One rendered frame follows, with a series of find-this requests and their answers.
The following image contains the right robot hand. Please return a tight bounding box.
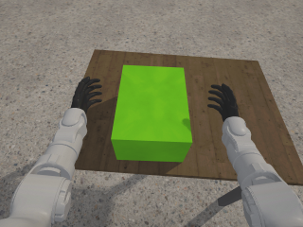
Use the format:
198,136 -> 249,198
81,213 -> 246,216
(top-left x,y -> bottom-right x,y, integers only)
207,83 -> 240,122

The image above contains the table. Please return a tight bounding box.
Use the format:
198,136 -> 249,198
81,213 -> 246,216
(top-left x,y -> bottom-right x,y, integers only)
74,49 -> 303,206

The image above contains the left robot upper arm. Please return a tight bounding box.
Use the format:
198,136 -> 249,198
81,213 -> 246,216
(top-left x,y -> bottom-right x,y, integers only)
0,174 -> 72,227

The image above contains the right robot forearm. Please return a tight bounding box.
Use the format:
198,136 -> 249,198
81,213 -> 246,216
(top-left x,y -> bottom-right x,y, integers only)
222,116 -> 303,214

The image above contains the left robot hand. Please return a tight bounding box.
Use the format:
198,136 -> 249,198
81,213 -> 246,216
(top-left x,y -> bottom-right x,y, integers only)
71,76 -> 102,114

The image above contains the right robot upper arm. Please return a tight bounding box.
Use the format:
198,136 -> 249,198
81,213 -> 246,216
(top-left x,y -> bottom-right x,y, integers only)
241,181 -> 303,227

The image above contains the carton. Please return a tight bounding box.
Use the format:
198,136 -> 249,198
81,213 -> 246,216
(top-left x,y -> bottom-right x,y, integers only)
111,64 -> 193,163

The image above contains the left robot forearm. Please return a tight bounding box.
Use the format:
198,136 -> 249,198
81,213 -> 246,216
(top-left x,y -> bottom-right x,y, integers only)
9,108 -> 87,215

